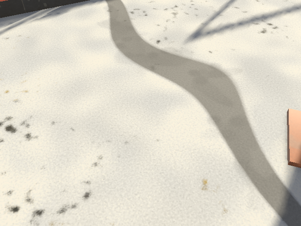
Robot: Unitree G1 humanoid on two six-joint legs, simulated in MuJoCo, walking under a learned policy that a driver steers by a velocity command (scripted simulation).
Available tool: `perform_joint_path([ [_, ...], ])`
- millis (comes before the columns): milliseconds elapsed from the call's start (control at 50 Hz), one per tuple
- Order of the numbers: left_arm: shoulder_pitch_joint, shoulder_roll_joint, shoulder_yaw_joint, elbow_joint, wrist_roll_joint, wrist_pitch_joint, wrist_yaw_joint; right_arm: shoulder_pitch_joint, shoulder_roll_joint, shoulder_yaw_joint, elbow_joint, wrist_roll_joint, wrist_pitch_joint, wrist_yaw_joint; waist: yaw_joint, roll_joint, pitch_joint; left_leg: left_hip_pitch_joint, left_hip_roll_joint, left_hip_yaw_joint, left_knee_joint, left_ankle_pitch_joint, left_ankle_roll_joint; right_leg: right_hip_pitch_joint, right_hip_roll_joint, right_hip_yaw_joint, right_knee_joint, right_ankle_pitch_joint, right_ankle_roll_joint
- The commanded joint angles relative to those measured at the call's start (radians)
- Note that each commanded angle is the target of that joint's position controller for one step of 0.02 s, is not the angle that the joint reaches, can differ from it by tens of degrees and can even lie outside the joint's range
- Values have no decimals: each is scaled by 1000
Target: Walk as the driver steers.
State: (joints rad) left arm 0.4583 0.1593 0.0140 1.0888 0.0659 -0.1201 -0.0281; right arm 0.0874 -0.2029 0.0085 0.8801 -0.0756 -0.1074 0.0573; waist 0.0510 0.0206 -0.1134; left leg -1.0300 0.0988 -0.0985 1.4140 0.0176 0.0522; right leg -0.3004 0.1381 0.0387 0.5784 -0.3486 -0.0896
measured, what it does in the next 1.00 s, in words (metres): walks ahead, turning left: left foot, then right foot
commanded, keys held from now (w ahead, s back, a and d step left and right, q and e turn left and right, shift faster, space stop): w+q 0.82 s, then w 0.18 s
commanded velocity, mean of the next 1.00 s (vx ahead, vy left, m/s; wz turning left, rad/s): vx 0.50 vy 0.00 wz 0.42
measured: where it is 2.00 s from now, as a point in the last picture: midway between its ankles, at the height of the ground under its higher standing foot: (90, 146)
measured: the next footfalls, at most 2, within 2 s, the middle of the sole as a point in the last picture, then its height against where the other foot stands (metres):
left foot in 0.22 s outside the picture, level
right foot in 0.78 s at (146, 203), level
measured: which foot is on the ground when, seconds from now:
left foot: up 0.00-0.20, down 0.22-0.80, up 0.82-1.00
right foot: down 0.00-0.26, up 0.28-0.76, down 0.78-1.00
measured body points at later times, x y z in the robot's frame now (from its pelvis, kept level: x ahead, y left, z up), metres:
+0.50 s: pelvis +0.28 +0.11 +0.02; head +0.30 +0.12 +0.47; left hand +0.39 +0.39 -0.09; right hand +0.33 -0.13 -0.12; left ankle +0.28 +0.16 -0.72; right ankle +0.42 -0.06 -0.64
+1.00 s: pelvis +0.56 +0.14 +0.02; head +0.58 +0.15 +0.47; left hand +0.51 +0.42 -0.10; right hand +0.82 -0.02 -0.08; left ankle +0.51 +0.29 -0.64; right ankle +0.63 +0.06 -0.72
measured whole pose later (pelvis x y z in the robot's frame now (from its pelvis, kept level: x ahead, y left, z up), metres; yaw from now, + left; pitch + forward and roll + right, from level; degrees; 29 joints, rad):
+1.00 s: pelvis +0.56 +0.14 +0.02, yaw +29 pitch +2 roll -2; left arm 0.26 0.24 0.07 0.81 0.01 -0.10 -0.01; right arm 0.21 -0.29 -0.09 0.72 0.01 -0.05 -0.01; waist 0.03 0.05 -0.01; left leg -0.65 0.06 -0.07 1.15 -0.31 0.02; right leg -0.25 0.05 -0.03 0.37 -0.16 -0.04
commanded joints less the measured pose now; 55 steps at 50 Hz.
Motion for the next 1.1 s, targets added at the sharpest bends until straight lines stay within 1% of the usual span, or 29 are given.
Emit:
perform_joint_path([
  [20, -69, 93, 12, -118, -31, -44, 7, -102, -24, -3, -63, 6, 8, 10, 1, -61, 84, 275, 34, 95, -442, 94, -60, -108, -211, 104, -278, 459, -149],
  [40, -20, 102, 15, -96, -38, -40, -3, -135, -5, -2, -79, 10, 23, 12, 11, -87, 119, 318, 24, 121, -542, 95, -62, -79, -238, 104, -296, 469, -151],
  [100, 14, 157, 33, -66, -32, -43, -31, -186, -42, -22, -121, 22, 58, 9, 17, -105, 171, 280, 3, 129, -704, 73, -35, 173, -348, 142, -327, 565, -166],
  [200, -76, 190, 48, -80, -21, -19, -14, -128, -113, -81, -126, 59, 34, -22, -44, -67, 80, 520, -102, 180, -920, 7, 54, 467, -354, 1, -210, 999, -69],
  [220, -55, 185, 51, -83, -19, -9, -15, -68, -140, -100, -108, 66, 17, -31, -58, -52, 16, 706, -139, 189, -935, 23, 78, 436, -303, -46, -105, 1046, -35],
  [240, 18, 104, 30, -95, -1, -4, -8, 62, -156, -105, -80, 52, 5, -38, -53, 1, -141, 1048, -71, 88, -821, 195, 165, 278, -249, -66, 81, 808, 8],
  [260, 146, 47, 4, -123, 10, -11, -9, 246, -163, -101, -42, 51, 0, -31, -86, 209, -349, 1528, 125, -321, -919, 42, 379, -114, -109, -35, 332, 345, 95],
  [280, -34, 121, 28, -141, 1, -1, -30, 463, -137, -101, 51, 18, 6, -41, -207, 177, -227, 1554, 175, -566, -1113, -179, 364, -353, -24, 13, 547, -151, 100],
  [300, -186, 134, 37, -199, -17, 3, -33, 437, -174, -116, 66, 12, -6, -50, -212, 97, -35, 1391, 156, -508, -1161, -336, 265, -482, -90, 93, 684, -95, 53],
  [320, -234, 150, 42, -201, -17, 1, -17, 337, -169, -117, 56, 17, -11, -56, -166, 44, 63, 1211, 124, -434, -1183, -292, 232, -472, -142, 109, 696, -15, 31],
  [360, -221, 83, 23, -204, 18, -2, 5, 217, -54, -83, 43, 26, -10, -45, -72, -8, 80, 1010, 102, -308, -1214, -115, 232, -374, -204, 111, 651, 87, 9],
  [400, -244, 51, 15, -218, 20, 14, 12, 163, -27, -75, 14, 36, -15, -32, -32, -3, 69, 933, 61, -244, -1234, -58, 234, -340, -220, 78, 570, 98, 41],
  [420, -311, 210, 71, -281, -96, -9, 56, 129, -129, -93, -29, 123, -8, -43, -32, -15, 99, 882, 67, -263, -1246, -16, 227, -372, -209, 40, 578, 130, 71],
  [440, -327, 204, 74, -289, -98, -12, 71, 134, -151, -95, -32, 124, -5, -50, -25, -12, 101, 864, 69, -255, -1243, -38, 220, -404, -228, 51, 520, 141, 91],
  [500, -437, 138, 64, -339, -67, -12, 76, 224, -161, -98, -35, 86, 12, -75, -69, 11, 136, 777, 26, -212, -1245, -38, 194, -421, -217, 34, 294, 312, 127],
  [560, -525, 113, 61, -375, -61, -14, 61, 289, -148, -97, -33, 92, 20, -82, -106, 51, 119, 724, -25, -175, -1222, -21, 151, -302, -164, 22, 96, 483, 117],
  [680, -665, 146, 59, -462, -76, -30, 25, 373, -136, -104, -26, 105, 40, -94, -141, 47, 120, 971, 18, -318, -1082, -57, 145, -336, -125, 64, -113, 432, 102],
  [720, -645, 166, 63, -467, -82, -43, 19, 346, -158, -116, -47, 99, 50, -100, -118, 67, 114, 987, 30, -349, -1015, 12, 143, -260, -116, 60, -152, 360, 94],
  [760, -462, 219, 88, -430, -74, -52, 30, 298, -146, -117, -84, 96, 52, -94, -31, 84, 7, 940, -43, -319, -839, 233, 110, 34, -116, 40, -184, 344, 39],
  [780, -276, 264, 103, -412, -57, -51, 39, 251, -123, -107, -122, 84, 45, -83, 61, 41, -135, 784, -85, -259, -607, 159, 78, 343, -254, 139, -99, 365, -31],
  [800, -137, 326, 116, -396, -45, -35, 49, 402, -51, -85, -126, 101, 36, -77, 36, -224, -296, 417, -225, -128, -263, -314, -9, 754, -510, 520, -96, 337, -212],
  [820, -133, 268, 107, -391, -70, -24, 45, 428, -112, -82, -134, 112, 31, -78, 29, -337, -325, 262, -169, -110, -92, -606, -16, 764, -598, 769, -186, 114, -246],
  [840, -184, 196, 90, -407, -71, -12, 51, 346, -179, -103, -137, 115, 36, -79, 41, -206, -172, 199, -120, -103, -16, -521, -29, 627, -548, 665, -228, 9, -198],
  [860, -237, 178, 80, -410, -66, 2, 51, 253, -186, -106, -158, 104, 43, -80, 28, -81, -49, 216, -83, -52, -26, -427, -34, 450, -493, 515, -256, 46, -153],
  [880, -273, 175, 76, -398, -61, 8, 44, 193, -163, -106, -181, 87, 41, -77, 3, -37, 44, 243, -59, -32, -73, -383, -33, 287, -443, 423, -294, 130, -138],
  [920, -299, 150, 65, -378, -48, 5, 27, 219, -111, -101, -189, 91, 46, -71, -57, -87, 88, 333, -20, -23, -146, -355, -23, 119, -369, 294, -356, 200, -120],
  [980, -284, 176, 75, -348, -61, -4, 17, 190, -87, -92, -212, 86, 47, -70, -76, -95, 86, 338, 7, 6, -281, -300, -32, 71, -355, 202, -401, 309, -150],
  [1040, -262, 220, 87, -334, -70, 4, 22, 90, -77, -74, -237, 76, 38, -62, -54, -75, 80, 379, 29, 41, -490, -151, -39, 58, -340, 116, -411, 378, -142],
  [1100, -212, 255, 93, -317, -88, 13, 24, -19, -83, -66, -264, 87, 30, -54, -14, -82, 93, 458, -3, 75, -678, -62, -44, 54, -326, 69, -401, 349, -121],
])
